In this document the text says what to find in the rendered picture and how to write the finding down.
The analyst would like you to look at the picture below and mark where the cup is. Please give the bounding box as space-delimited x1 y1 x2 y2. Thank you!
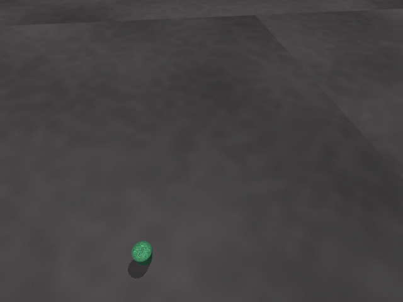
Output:
132 241 152 266

